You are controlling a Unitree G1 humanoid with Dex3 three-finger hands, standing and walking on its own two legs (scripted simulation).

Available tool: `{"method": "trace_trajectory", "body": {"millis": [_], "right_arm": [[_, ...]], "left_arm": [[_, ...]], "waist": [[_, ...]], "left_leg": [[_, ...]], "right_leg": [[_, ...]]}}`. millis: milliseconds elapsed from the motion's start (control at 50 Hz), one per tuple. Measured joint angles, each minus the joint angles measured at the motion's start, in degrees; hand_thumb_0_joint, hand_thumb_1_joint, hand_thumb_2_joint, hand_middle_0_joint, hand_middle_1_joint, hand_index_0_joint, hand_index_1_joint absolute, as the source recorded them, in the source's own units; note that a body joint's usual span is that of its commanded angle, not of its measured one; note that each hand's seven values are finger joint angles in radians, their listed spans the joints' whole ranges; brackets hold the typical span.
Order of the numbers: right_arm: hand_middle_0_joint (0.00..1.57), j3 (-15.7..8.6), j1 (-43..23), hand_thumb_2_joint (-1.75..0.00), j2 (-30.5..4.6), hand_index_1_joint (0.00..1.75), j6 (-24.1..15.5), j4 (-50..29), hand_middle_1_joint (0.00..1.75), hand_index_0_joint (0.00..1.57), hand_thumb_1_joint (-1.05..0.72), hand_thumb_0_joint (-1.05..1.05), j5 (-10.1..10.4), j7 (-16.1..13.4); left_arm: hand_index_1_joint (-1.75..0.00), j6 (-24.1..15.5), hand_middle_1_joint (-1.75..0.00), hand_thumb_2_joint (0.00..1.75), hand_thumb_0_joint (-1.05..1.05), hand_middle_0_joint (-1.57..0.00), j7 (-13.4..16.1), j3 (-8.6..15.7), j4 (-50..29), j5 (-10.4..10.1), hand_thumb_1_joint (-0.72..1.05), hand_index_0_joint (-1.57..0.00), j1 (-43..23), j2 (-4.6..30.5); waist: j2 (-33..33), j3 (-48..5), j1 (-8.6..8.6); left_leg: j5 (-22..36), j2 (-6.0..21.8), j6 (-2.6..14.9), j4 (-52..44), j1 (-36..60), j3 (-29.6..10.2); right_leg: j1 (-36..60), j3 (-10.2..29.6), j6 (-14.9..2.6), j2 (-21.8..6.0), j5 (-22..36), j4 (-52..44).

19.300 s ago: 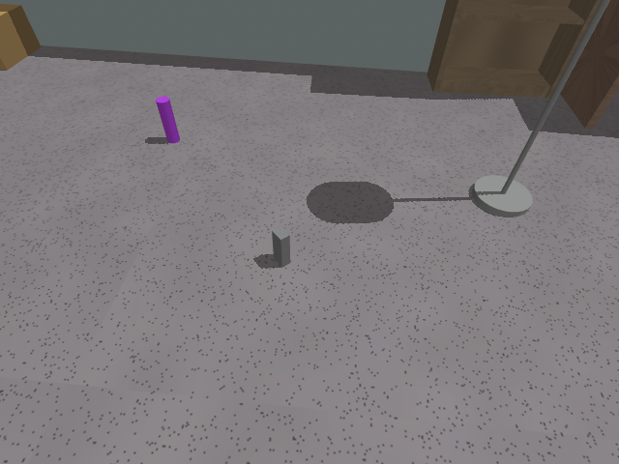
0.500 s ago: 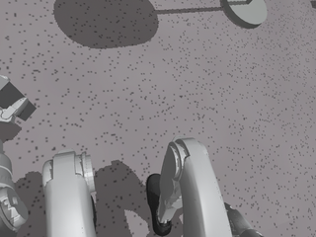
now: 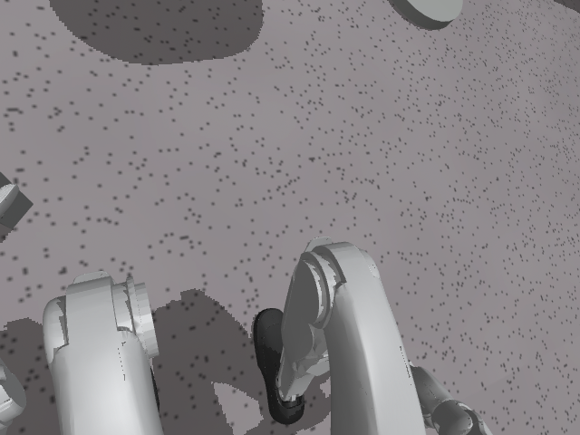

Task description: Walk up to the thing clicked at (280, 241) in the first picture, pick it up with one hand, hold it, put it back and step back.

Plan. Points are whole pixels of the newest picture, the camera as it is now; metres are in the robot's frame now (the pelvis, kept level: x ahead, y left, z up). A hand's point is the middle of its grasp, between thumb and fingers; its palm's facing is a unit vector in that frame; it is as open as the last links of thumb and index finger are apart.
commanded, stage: lower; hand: left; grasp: from the side
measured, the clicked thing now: out of the picture +0.44 +0.30 -0.13
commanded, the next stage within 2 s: loosen in 1.02 s
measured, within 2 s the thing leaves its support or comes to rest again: rests again in 1.96 s
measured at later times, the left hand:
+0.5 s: hand out of the picture +0.44 +0.31 -0.16, palm faces +0.39 -0.92 -0.04, open 10.0 cm
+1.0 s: hand out of the picture +0.44 +0.31 -0.18, palm faces +0.41 -0.91 -0.04, open 10.0 cm
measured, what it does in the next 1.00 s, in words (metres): stands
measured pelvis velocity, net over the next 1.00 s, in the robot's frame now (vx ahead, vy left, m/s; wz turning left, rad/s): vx -0.01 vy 0.01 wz -0.08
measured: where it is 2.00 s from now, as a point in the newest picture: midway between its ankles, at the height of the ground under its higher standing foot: (216, 411)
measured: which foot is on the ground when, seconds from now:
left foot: down 0.00-1.00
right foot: down 0.00-1.00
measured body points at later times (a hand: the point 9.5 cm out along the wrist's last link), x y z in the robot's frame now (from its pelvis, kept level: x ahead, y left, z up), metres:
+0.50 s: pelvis +0.00 +0.01 -0.01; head +0.25 +0.15 +0.33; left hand +0.42 +0.36 -0.16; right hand +0.12 -0.27 -0.07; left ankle +0.08 +0.12 -0.27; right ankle +0.12 -0.12 -0.27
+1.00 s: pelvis -0.01 +0.01 -0.01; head +0.25 +0.16 +0.32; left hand +0.42 +0.35 -0.18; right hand +0.12 -0.26 -0.06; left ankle +0.08 +0.12 -0.27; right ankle +0.12 -0.12 -0.27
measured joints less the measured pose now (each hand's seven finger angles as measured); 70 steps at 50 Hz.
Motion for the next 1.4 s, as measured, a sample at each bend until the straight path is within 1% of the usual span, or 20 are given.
{"method": "trace_trajectory", "body": {"millis": [120,260,400,520,660,800,980,1080,1180,1260,1340,1400], "right_arm": [[0.20,2.2,-0.7,-0.90,-0.4,0.30,-0.1,-0.9,0.30,0.20,-0.90,0.00,-1.1,0.3],[0.20,4.6,-2.0,-0.90,-0.9,0.30,-0.2,-1.4,0.30,0.20,-0.90,0.00,-2.8,0.4],[0.20,6.3,-3.6,-0.90,-1.8,0.30,0.0,-2.5,0.30,0.20,-0.90,0.00,-3.8,0.4],[0.20,7.9,-4.6,-0.90,-2.1,0.30,0.0,-3.3,0.30,0.20,-0.90,0.00,-4.2,0.5],[0.20,9.8,-5.7,-0.89,-1.9,0.30,-0.1,-4.0,0.30,0.20,-0.89,0.00,-5.2,0.5],[0.20,10.9,-6.5,-0.89,-2.2,0.30,0.1,-4.6,0.30,0.20,-0.89,-0.01,-5.9,0.5],[0.20,12.2,-7.0,-0.89,-2.5,0.30,0.2,-5.0,0.30,0.20,-0.89,-0.01,-6.2,0.5],[0.20,12.8,-7.7,-0.89,-2.6,0.30,0.1,-5.2,0.30,0.20,-0.89,-0.01,-6.5,0.4],[0.20,13.4,-8.4,-0.89,-2.5,0.30,0.1,-5.7,0.30,0.20,-0.89,-0.01,-6.9,0.4],[0.20,13.7,-8.5,-0.89,-2.5,0.30,0.1,-5.9,0.30,0.20,-0.89,-0.01,-7.1,0.4],[0.20,13.9,-8.4,-0.89,-2.4,0.30,0.0,-5.9,0.30,0.20,-0.89,-0.01,-7.3,0.3],[0.20,13.8,-8.3,-0.89,-2.4,0.30,0.1,-5.8,0.30,0.20,-0.90,-0.01,-7.3,0.3]], "left_arm": [[-1.17,-1.7,-1.15,1.16,-0.03,-0.71,0.0,1.2,1.3,0.4,-0.51,-0.77,0.7,1.7],[-1.17,-4.2,-1.15,1.16,-0.03,-0.71,0.9,2.3,2.4,0.7,-0.51,-0.77,0.1,4.3],[-1.17,-5.2,-1.14,1.16,-0.03,-0.71,0.8,1.6,4.6,0.7,-0.50,-0.77,0.1,7.0],[-1.16,-5.9,-1.14,1.15,-0.03,-0.70,1.3,1.6,6.5,-0.2,-0.49,-0.76,0.5,7.5],[-1.17,-7.5,-1.14,1.15,-0.03,-0.70,2.9,1.9,7.9,0.4,-0.49,-0.76,0.1,8.8],[-1.16,-8.3,-1.14,1.14,-0.02,-0.69,3.6,1.6,8.4,1.3,-0.48,-0.76,-0.1,10.8],[-1.15,-8.6,-1.13,1.13,-0.02,-0.69,4.2,1.2,9.5,0.1,-0.46,-0.75,0.6,11.4],[-1.14,-9.3,-1.13,1.12,-0.02,-0.69,4.6,1.1,10.4,0.4,-0.45,-0.75,0.2,11.9],[-1.13,-10.0,-1.12,1.11,-0.02,-0.69,4.9,1.4,11.0,0.7,-0.44,-0.75,0.0,12.7],[-1.06,-10.3,-1.05,1.04,-0.01,-0.70,5.0,1.9,10.4,0.3,-0.40,-0.76,0.2,12.8],[-0.94,-10.4,-0.95,0.89,-0.01,-0.71,5.1,2.3,9.7,-0.2,-0.33,-0.77,0.4,12.6],[-0.85,-10.7,-0.86,0.77,-0.01,-0.71,5.0,1.7,9.2,-0.3,-0.28,-0.77,0.4,12.6]], "waist": [[-1.9,2.5,-0.69],[-4.1,4.6,-1.30],[-4.3,5.9,-1.68],[-4.7,6.7,-1.82],[-6.4,7.9,-2.07],[-7.1,9.2,-2.18],[-7.4,9.6,-2.23],[-8.0,10.1,-2.33],[-8.6,10.6,-2.53],[-9.0,10.9,-2.40],[-9.2,10.8,-2.23],[-9.1,10.6,-2.02]], "left_leg": [[-0.1,0.1,0.08,1.3,0.1,-1.0],[-0.5,-0.2,-0.06,2.7,0.5,-2.4],[-0.9,-0.1,0.20,3.6,0.8,-3.4],[-0.9,-0.1,0.27,4.0,1.2,-4.2],[-0.8,0.0,0.05,4.8,1.7,-5.2],[-0.8,0.0,0.18,5.2,1.9,-5.9],[-1.1,0.2,0.15,5.4,2.4,-6.6],[-0.9,0.2,0.17,5.7,2.6,-6.9],[-0.9,0.3,0.29,6.0,2.6,-7.4],[-1.2,0.4,0.35,6.2,2.8,-7.7],[-1.5,0.4,0.31,6.3,3.1,-7.9],[-1.5,0.3,0.26,6.3,3.2,-7.9]], "right_leg": [[0.5,-0.8,0.30,0.4,0.4,0.5],[1.5,-1.8,0.50,0.5,0.3,0.9],[2.4,-2.6,0.94,0.9,0.4,0.8],[3.0,-3.2,1.18,1.2,0.7,0.7],[3.7,-3.9,1.22,1.5,1.2,0.8],[4.2,-4.4,1.48,1.9,1.6,0.6],[4.8,-4.9,1.65,2.2,1.7,0.3],[5.0,-5.2,1.75,2.3,2.1,0.3],[5.2,-5.5,1.94,2.6,2.4,0.2],[5.4,-5.7,2.07,2.8,2.3,0.1],[5.8,-5.8,2.13,2.8,2.1,0.0],[5.9,-5.9,2.09,2.8,2.0,-0.1]]}}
